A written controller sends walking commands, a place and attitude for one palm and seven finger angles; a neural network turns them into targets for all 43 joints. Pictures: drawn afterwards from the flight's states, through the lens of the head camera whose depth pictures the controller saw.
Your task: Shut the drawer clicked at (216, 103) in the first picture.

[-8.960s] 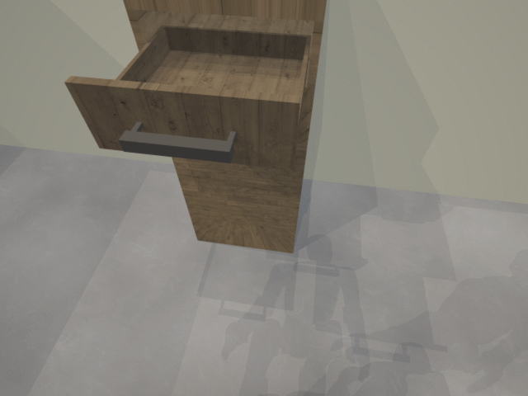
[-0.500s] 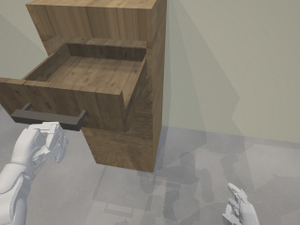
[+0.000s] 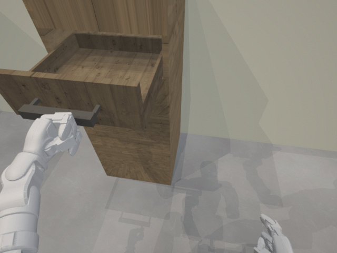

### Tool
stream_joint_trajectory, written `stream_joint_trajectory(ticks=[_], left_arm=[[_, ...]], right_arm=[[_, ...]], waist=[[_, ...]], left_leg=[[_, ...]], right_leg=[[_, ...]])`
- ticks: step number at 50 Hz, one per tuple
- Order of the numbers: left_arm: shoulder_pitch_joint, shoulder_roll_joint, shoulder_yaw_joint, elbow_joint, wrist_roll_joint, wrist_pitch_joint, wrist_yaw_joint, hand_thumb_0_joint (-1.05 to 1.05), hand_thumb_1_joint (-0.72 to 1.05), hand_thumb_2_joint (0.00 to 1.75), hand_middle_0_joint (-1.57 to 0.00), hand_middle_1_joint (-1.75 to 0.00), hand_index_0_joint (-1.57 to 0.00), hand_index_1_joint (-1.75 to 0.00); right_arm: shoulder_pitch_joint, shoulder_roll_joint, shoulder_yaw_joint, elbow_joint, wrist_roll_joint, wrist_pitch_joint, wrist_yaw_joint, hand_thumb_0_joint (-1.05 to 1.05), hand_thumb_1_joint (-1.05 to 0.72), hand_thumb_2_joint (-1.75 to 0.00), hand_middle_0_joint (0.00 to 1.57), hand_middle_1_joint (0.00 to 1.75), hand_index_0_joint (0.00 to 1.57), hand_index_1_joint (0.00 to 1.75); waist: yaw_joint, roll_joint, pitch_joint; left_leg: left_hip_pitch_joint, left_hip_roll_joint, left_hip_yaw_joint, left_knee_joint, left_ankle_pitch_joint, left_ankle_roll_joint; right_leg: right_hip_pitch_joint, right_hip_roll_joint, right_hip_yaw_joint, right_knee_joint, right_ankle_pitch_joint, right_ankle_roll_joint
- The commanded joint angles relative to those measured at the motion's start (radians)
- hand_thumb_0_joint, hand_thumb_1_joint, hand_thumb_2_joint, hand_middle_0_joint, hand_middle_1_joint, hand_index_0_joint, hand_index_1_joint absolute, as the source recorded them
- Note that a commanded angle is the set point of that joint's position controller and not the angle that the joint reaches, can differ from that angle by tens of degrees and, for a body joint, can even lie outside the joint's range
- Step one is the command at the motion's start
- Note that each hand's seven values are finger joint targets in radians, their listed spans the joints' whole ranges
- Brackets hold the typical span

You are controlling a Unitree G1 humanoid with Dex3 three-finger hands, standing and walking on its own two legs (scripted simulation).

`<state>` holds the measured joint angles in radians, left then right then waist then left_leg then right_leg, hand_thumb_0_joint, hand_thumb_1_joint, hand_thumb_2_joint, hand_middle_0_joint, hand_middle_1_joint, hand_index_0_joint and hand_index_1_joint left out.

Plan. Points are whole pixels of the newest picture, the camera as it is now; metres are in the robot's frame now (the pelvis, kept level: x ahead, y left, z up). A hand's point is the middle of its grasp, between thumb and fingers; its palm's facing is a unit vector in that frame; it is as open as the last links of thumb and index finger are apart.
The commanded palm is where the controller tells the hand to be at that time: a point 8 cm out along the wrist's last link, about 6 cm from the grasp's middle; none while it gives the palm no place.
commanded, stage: push the drawer shut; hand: left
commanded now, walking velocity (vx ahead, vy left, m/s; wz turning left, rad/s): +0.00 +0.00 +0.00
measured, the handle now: (62, 109) +0.41 +0.30 +0.13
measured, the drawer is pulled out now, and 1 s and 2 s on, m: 0.25 0.14 0.01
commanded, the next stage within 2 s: none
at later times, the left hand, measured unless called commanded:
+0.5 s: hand (90, 116) +0.39 +0.22 +0.13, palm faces -0.07 -1.00 -0.04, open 3.4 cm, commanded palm +0.37 +0.27 +0.13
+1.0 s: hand (96, 103) +0.43 +0.22 +0.13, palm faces -0.08 -1.00 -0.03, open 3.3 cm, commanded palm +0.43 +0.26 +0.13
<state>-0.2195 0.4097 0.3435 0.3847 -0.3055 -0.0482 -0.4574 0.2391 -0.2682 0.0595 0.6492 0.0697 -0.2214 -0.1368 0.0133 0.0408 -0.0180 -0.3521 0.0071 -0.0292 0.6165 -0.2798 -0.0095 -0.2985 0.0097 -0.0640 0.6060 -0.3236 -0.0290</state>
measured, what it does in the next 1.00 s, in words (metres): stands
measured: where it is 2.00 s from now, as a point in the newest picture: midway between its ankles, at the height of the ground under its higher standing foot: outside the picture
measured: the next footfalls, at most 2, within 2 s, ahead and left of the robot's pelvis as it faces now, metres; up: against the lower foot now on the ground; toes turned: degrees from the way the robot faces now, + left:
none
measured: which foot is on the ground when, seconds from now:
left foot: down 0.00-1.00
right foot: down 0.00-1.00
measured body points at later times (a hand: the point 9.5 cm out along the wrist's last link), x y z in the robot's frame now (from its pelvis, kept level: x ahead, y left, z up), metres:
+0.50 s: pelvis +0.01 +0.01 +0.00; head +0.03 +0.00 +0.45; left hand +0.39 +0.28 +0.14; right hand +0.14 -0.24 -0.10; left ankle +0.03 +0.13 -0.73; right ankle +0.00 -0.10 -0.73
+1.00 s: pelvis +0.01 +0.00 +0.00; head +0.05 +0.00 +0.44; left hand +0.43 +0.27 +0.14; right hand +0.12 -0.26 -0.11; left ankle +0.03 +0.13 -0.73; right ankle +0.00 -0.10 -0.73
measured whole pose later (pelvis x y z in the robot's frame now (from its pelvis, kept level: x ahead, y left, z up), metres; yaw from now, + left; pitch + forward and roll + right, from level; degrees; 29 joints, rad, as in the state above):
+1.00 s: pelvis +0.01 +0.00 +0.00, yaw +0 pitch +6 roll -1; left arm -0.65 0.47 0.30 0.83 -0.22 -0.12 -0.41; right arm 0.30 -0.28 0.05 0.66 0.06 -0.11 -0.10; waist -0.04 0.02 -0.05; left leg -0.47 0.01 -0.03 0.67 -0.31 0.00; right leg -0.40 0.01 -0.07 0.64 -0.35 -0.02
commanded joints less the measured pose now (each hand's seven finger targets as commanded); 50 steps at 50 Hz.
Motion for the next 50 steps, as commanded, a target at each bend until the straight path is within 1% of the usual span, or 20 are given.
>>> stream_joint_trajectory(ticks=[1, 2, 6, 9, 11, 12, 16, 18, 20, 23, 25, 28, 31, 32, 34, 35, 40, 43, 44, 50], left_arm=[[-0.436, 0.223, 0.048, -0.196, -0.032, -0.066, 0.005, 0.0, 0.9, 0.9, -1.4, -1.6, -1.4, -1.6], [-0.43, 0.223, 0.048, -0.167, -0.033, -0.063, 0.008, 0.0, 0.9, 0.9, -1.4, -1.6, -1.4, -1.6], [-0.534, 0.195, -0.002, -0.14, -0.014, -0.067, 0.019, 0.0, 0.9, 0.9, -1.4, -1.6, -1.4, -1.6], [-0.586, 0.208, -0.005, -0.11, -0.001, -0.066, 0.034, 0.0, 0.9, 0.9, -1.4, -1.6, -1.4, -1.6], [-0.633, 0.18, -0.039, -0.092, 0.004, -0.066, 0.039, 0.0, 0.9, 0.9, -1.4, -1.6, -1.4, -1.6], [-0.638, 0.201, -0.022, -0.056, 0.005, -0.067, 0.046, 0.0, 0.9, 0.9, -1.4, -1.6, -1.4, -1.6], [-0.673, 0.206, -0.025, -0.039, 0.022, -0.079, 0.051, 0.0, 0.9, 0.9, -1.4, -1.6, -1.4, -1.6], [-0.672, 0.209, -0.017, -0.047, 0.021, -0.086, 0.054, 0.0, 0.9, 0.9, -1.4, -1.6, -1.4, -1.6], [-0.669, 0.211, -0.012, -0.032, 0.021, -0.087, 0.054, 0.0, 0.9, 0.9, -1.4, -1.6, -1.4, -1.6], [-0.708, 0.215, -0.017, 0.011, 0.022, -0.09, 0.056, 0.0, 0.9, 0.9, -1.4, -1.6, -1.4, -1.6], [-0.699, 0.248, 0.017, 0.026, 0.028, -0.091, 0.056, 0.0, 0.9, 0.9, -1.4, -1.6, -1.4, -1.6], [-0.711, 0.213, -0.01, 0.024, 0.026, -0.097, 0.054, 0.0, 0.9, 0.9, -1.4, -1.6, -1.4, -1.6], [-0.746, 0.221, -0.01, 0.044, 0.031, -0.096, 0.058, 0.0, 0.9, 0.9, -1.4, -1.6, -1.4, -1.6], [-0.749, 0.235, 0.003, 0.054, 0.027, -0.1, 0.06, 0.0, 0.9, 0.9, -1.4, -1.6, -1.4, -1.6], [-0.738, 0.241, 0.013, 0.053, 0.03, -0.105, 0.058, 0.0, 0.9, 0.9, -1.4, -1.6, -1.4, -1.6], [-0.756, 0.217, -0.01, 0.049, 0.031, -0.106, 0.057, 0.0, 0.9, 0.9, -1.4, -1.6, -1.4, -1.6], [-0.8, 0.246, 0.006, 0.107, 0.035, -0.111, 0.056, 0.0, 0.9, 0.9, -1.4, -1.6, -1.4, -1.6], [-0.889, 0.237, -0.021, 0.145, 0.04, -0.116, 0.054, 0.0, 0.9, 0.9, -1.4, -1.6, -1.4, -1.6], [-0.914, 0.262, -0.005, 0.177, 0.043, -0.117, 0.056, 0.0, 0.9, 0.9, -1.4, -1.6, -1.4, -1.6], [-1.041, 0.266, -0.031, 0.265, 0.061, -0.147, 0.055, 0.0, 0.9, 0.9, -1.4, -1.6, -1.4, -1.6]], right_arm=[[-0.083, -0.13, -0.045, -0.156, 0.001, -0.054, -0.004, 0.0, -0.9, -0.9, 0.2, 0.3, 0.2, 0.3], [-0.074, -0.131, -0.045, -0.155, 0.0, -0.051, -0.003, 0.0, -0.9, -0.9, 0.2, 0.3, 0.2, 0.3], [-0.067, -0.134, -0.046, -0.152, 0.004, -0.046, -0.004, 0.0, -0.9, -0.9, 0.2, 0.3, 0.2, 0.3], [-0.051, -0.139, -0.046, -0.145, 0.003, -0.04, -0.004, 0.0, -0.9, -0.9, 0.2, 0.3, 0.2, 0.3], [-0.047, -0.138, -0.046, -0.141, 0.004, -0.036, -0.004, 0.0, -0.9, -0.9, 0.2, 0.3, 0.2, 0.3], [-0.035, -0.142, -0.047, -0.132, 0.002, -0.033, -0.004, 0.0, -0.9, -0.9, 0.2, 0.3, 0.2, 0.3], [-0.024, -0.142, -0.05, -0.129, 0.0, -0.022, 0.004, 0.0, -0.9, -0.9, 0.2, 0.3, 0.2, 0.3], [-0.013, -0.141, -0.053, -0.134, -0.004, -0.021, 0.01, 0.0, -0.9, -0.9, 0.2, 0.3, 0.2, 0.3], [-0.007, -0.143, -0.053, -0.133, -0.005, -0.014, 0.015, 0.0, -0.9, -0.9, 0.2, 0.3, 0.2, 0.3], [-0.001, -0.145, -0.052, -0.127, -0.004, -0.002, 0.018, 0.0, -0.9, -0.9, 0.2, 0.3, 0.2, 0.3], [0.008, -0.148, -0.054, -0.13, -0.007, 0.007, 0.021, 0.0, -0.9, -0.9, 0.2, 0.3, 0.2, 0.3], [0.014, -0.143, -0.056, -0.135, -0.006, 0.015, 0.026, 0.0, -0.9, -0.9, 0.2, 0.3, 0.2, 0.3], [0.031, -0.148, -0.061, -0.129, -0.007, 0.028, 0.028, 0.0, -0.9, -0.9, 0.2, 0.3, 0.2, 0.3], [0.037, -0.15, -0.06, -0.126, -0.009, 0.03, 0.029, 0.0, -0.9, -0.9, 0.2, 0.3, 0.2, 0.3], [0.04, -0.15, -0.065, -0.13, -0.008, 0.037, 0.031, 0.0, -0.9, -0.9, 0.2, 0.3, 0.2, 0.3], [0.039, -0.148, -0.064, -0.132, -0.008, 0.039, 0.032, 0.0, -0.9, -0.9, 0.2, 0.3, 0.2, 0.3], [0.056, -0.151, -0.066, -0.118, -0.009, 0.055, 0.034, 0.0, -0.9, -0.9, 0.2, 0.3, 0.2, 0.3], [0.063, -0.151, -0.063, -0.109, -0.007, 0.061, 0.032, 0.0, -0.9, -0.9, 0.2, 0.3, 0.2, 0.3], [0.069, -0.156, -0.063, -0.1, -0.008, 0.064, 0.031, 0.0, -0.9, -0.9, 0.2, 0.3, 0.2, 0.3], [0.1, -0.158, -0.062, -0.079, -0.011, 0.073, 0.033, 0.0, -0.9, -0.9, 0.2, 0.3, 0.2, 0.3]], waist=[[-0.033, 0.036, -0.215], [-0.035, -0.01, -0.21], [-0.049, 0.035, -0.196], [-0.056, 0.013, -0.218], [-0.069, 0.011, -0.217], [-0.073, -0.024, -0.208], [-0.065, 0.046, -0.268], [-0.058, 0.019, -0.319], [-0.056, 0.024, -0.318], [-0.067, 0.006, -0.265], [-0.058, 0.019, -0.284], [-0.061, 0.035, -0.298], [-0.073, 0.023, -0.304], [-0.071, -0.014, -0.303], [-0.064, 0.01, -0.325], [-0.073, 0.018, -0.328], [-0.084, -0.002, -0.315], [-0.104, 0.008, -0.294], [-0.108, 0.012, -0.284], [-0.13, 0.046, -0.318]], left_leg=[[0.133, -0.017, -0.011, -0.074, 0.083, 0.038], [0.119, -0.016, -0.011, -0.071, 0.077, 0.04], [0.135, -0.013, -0.021, -0.081, 0.05, 0.038], [0.131, -0.013, -0.024, -0.08, 0.045, 0.039], [0.137, -0.013, -0.024, -0.076, 0.036, 0.041], [0.117, -0.011, -0.027, -0.074, 0.031, 0.043], [0.15, -0.014, -0.025, -0.063, 0.086, 0.038], [0.169, -0.013, -0.029, -0.054, 0.136, 0.04], [0.166, -0.014, -0.027, -0.052, 0.153, 0.037], [0.13, -0.012, -0.024, -0.052, 0.141, 0.04], [0.134, -0.013, -0.021, -0.049, 0.163, 0.038], [0.149, -0.012, -0.019, -0.041, 0.197, 0.039], [0.152, -0.01, -0.018, -0.034, 0.212, 0.038], [0.136, -0.013, -0.021, -0.031, 0.214, 0.041], [0.147, -0.011, -0.017, -0.031, 0.226, 0.039], [0.157, -0.013, -0.014, -0.027, 0.233, 0.04], [0.137, -0.012, -0.013, -0.02, 0.222, 0.043], [0.122, -0.012, -0.016, -0.018, 0.191, 0.044], [0.11, -0.012, -0.019, -0.018, 0.172, 0.043], [0.116, -0.011, -0.028, -0.002, 0.158, 0.041]], right_leg=[[-0.025, -0.006, 0.05, -0.117, 0.135, 0.015], [-0.022, -0.002, 0.051, -0.119, 0.124, 0.016], [-0.068, -0.001, 0.04, -0.116, 0.095, 0.012], [-0.066, -0.002, 0.04, -0.115, 0.087, 0.012], [-0.086, -0.002, 0.042, -0.116, 0.082, 0.013], [-0.082, 0.001, 0.042, -0.117, 0.071, 0.013], [-0.069, -0.002, 0.04, -0.099, 0.131, 0.005], [-0.046, 0.001, 0.036, -0.086, 0.184, 0.005], [-0.043, 0.002, 0.033, -0.081, 0.208, 0.004], [-0.057, 0.004, 0.035, -0.085, 0.204, 0.006], [-0.045, 0.003, 0.035, -0.076, 0.229, 0.003], [-0.047, 0.006, 0.035, -0.071, 0.262, 0.002], [-0.058, 0.007, 0.033, -0.066, 0.277, 0.004], [-0.042, 0.009, 0.034, -0.067, 0.284, 0.004], [-0.039, 0.008, 0.035, -0.06, 0.298, 0.004], [-0.046, 0.008, 0.036, -0.06, 0.307, 0.005], [-0.058, 0.011, 0.039, -0.062, 0.304, 0.007], [-0.089, 0.012, 0.039, -0.066, 0.268, 0.007], [-0.099, 0.011, 0.041, -0.068, 0.248, 0.007], [-0.138, 0.011, 0.041, -0.059, 0.219, 0.006]])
